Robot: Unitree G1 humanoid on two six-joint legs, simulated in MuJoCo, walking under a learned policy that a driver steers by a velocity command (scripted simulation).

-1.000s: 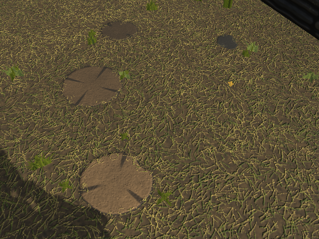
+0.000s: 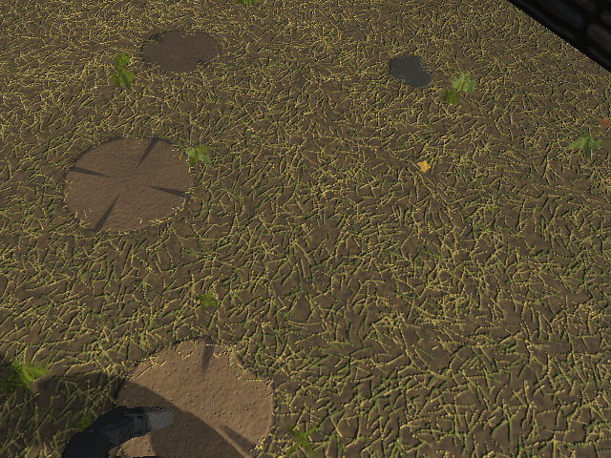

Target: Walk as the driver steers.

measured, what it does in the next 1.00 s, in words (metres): walks ahead: right foot, then left foot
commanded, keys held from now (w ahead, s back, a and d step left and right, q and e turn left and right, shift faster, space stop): w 1.00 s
